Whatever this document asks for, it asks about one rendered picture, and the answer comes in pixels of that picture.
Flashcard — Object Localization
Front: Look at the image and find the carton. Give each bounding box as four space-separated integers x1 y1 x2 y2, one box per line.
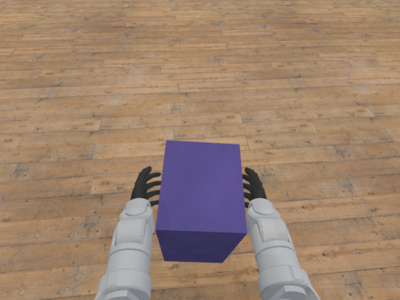
156 140 248 263

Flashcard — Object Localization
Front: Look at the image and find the right robot hand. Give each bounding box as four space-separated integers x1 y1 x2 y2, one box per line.
242 167 267 208

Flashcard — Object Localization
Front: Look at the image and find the robot right forearm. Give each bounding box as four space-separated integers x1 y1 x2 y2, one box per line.
246 198 320 300

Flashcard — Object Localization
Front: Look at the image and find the left robot hand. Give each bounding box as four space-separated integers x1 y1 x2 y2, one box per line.
131 166 161 207

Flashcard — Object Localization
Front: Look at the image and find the robot left forearm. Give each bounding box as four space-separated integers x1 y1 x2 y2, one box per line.
94 198 155 300

